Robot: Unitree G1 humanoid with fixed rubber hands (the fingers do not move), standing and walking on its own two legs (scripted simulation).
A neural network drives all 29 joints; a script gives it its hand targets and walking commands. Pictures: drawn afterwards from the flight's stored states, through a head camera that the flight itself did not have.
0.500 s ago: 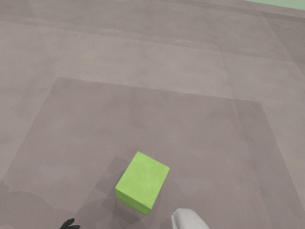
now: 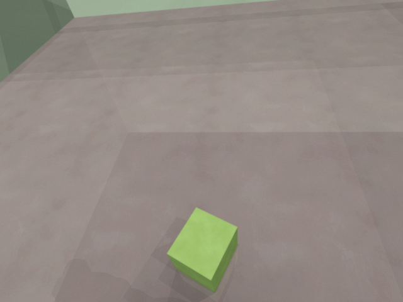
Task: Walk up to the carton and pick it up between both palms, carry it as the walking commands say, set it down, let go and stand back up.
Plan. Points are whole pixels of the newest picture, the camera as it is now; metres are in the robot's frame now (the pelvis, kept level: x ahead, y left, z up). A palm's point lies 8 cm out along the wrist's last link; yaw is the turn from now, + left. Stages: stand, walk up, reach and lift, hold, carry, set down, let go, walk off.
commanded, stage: walk up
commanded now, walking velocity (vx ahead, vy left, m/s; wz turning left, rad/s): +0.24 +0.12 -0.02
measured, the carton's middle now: (205, 249) +0.46 +0.10 -0.68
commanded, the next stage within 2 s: none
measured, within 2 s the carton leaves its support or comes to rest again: neither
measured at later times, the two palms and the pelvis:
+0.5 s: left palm out of the picture -0.03 +0.29 -0.16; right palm out of the picture +0.15 -0.11 -0.14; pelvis +0.05 +0.10 -0.01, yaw +0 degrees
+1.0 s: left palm out of the picture +0.04 +0.32 -0.15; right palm out of the picture +0.01 -0.16 -0.15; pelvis +0.04 +0.08 -0.01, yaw -1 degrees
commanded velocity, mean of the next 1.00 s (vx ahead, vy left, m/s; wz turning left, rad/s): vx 0.07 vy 0.01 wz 0.00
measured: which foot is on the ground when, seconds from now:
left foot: up 0.00-0.38, down 0.40-1.00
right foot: down 0.00-0.42, up 0.44-0.92, down 0.94-1.00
